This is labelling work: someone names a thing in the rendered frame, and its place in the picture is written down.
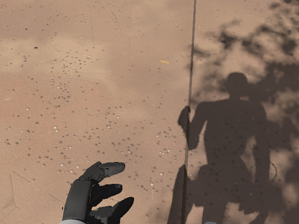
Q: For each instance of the robot left hand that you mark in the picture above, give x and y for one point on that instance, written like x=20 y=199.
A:
x=85 y=193

